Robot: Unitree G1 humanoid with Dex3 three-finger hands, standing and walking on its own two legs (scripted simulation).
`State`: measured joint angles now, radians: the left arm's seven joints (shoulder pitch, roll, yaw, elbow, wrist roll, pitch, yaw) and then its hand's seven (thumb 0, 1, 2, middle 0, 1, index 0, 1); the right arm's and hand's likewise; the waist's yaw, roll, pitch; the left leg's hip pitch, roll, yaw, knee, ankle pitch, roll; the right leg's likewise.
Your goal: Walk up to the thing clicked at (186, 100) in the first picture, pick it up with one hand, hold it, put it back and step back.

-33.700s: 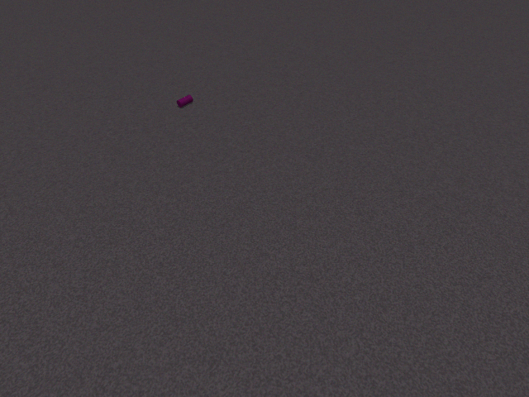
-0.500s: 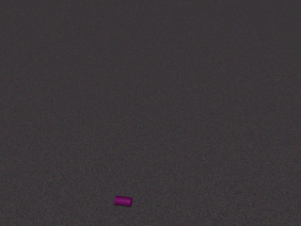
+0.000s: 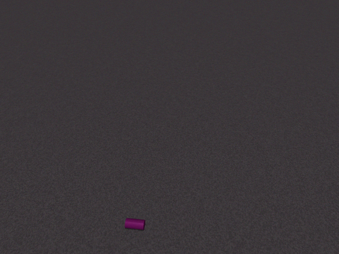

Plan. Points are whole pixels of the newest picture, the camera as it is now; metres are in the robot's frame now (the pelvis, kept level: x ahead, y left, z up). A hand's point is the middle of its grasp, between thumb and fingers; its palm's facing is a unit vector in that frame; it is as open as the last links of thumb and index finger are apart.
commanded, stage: stand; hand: left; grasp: from above
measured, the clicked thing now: (135, 223) +0.45 +0.24 -0.75
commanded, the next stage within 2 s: step back in 1.20 s
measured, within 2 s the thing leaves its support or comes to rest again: neither
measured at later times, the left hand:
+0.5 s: hand out of the picture +0.08 +0.24 -0.16, palm faces +0.01 -0.94 -0.33, open 7.4 cm
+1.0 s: hand out of the picture +0.09 +0.24 -0.15, palm faces -0.01 -0.94 -0.34, open 7.4 cm
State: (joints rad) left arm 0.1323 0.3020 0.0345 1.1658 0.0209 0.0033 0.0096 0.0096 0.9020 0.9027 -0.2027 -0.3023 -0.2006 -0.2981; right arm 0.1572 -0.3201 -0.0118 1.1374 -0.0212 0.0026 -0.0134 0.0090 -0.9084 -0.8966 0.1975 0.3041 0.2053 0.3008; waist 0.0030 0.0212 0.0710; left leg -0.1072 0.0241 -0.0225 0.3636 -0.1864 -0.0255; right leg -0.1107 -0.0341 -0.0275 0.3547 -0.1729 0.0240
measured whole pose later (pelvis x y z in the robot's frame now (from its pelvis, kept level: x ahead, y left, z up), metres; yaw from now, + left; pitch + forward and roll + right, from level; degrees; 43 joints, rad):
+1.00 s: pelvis +0.01 +0.00 +0.00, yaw +0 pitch -3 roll +0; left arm 0.11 0.32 0.02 1.14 0.01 -0.01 0.00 0.01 0.90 0.90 -0.20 -0.30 -0.20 -0.30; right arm 0.12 -0.34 0.00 1.14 -0.02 0.00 0.00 0.01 -0.91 -0.90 0.20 0.30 0.21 0.30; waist 0.00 0.02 0.06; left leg -0.09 0.03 -0.02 0.33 -0.19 -0.03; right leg -0.11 -0.03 -0.02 0.33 -0.18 0.02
